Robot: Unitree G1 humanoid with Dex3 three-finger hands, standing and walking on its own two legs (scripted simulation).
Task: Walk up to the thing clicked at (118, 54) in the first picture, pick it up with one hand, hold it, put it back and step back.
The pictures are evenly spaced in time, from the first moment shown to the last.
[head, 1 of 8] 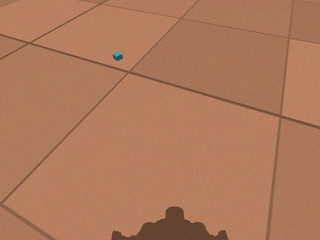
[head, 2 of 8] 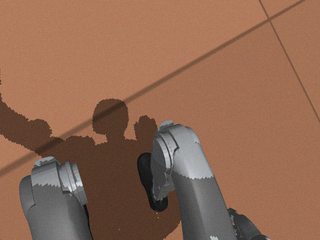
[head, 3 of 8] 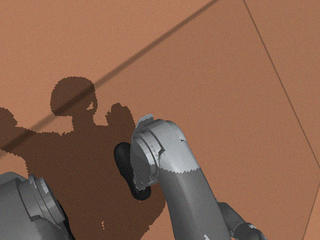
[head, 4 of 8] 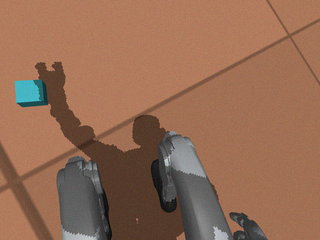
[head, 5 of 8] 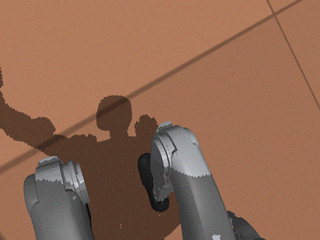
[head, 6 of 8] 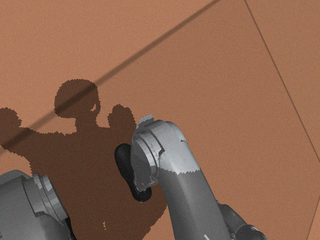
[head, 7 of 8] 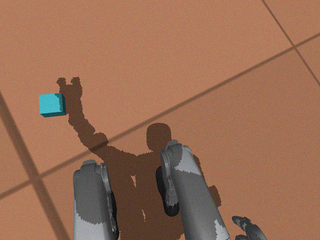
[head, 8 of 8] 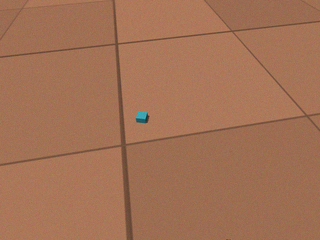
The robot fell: no
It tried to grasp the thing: no
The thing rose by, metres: 0.00
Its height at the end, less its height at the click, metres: +0.00
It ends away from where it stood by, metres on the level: 0.03
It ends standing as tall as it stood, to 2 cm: yes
